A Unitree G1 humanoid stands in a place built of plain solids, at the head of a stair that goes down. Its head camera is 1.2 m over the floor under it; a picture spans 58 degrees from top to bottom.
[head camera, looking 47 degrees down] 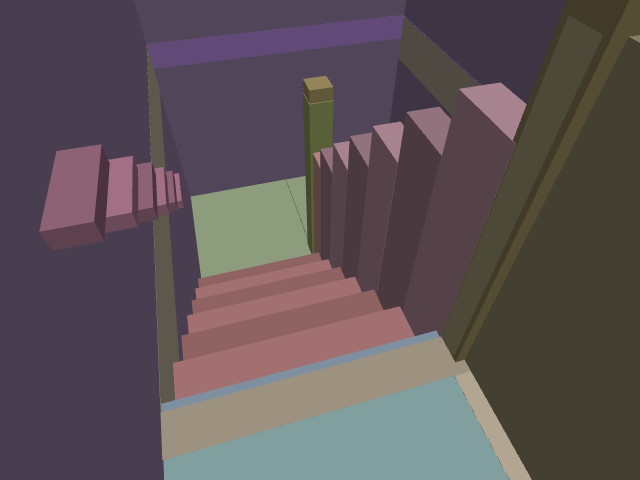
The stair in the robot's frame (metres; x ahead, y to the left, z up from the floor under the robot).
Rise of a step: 0.19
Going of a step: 0.23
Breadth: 0.85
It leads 16 degrees to the left of straight ahead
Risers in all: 7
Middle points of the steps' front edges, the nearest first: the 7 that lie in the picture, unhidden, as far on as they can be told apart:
0.61 0.04 0.00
0.83 0.10 -0.18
1.05 0.16 -0.37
1.27 0.23 -0.56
1.48 0.29 -0.74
1.70 0.35 -0.93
1.92 0.42 -1.11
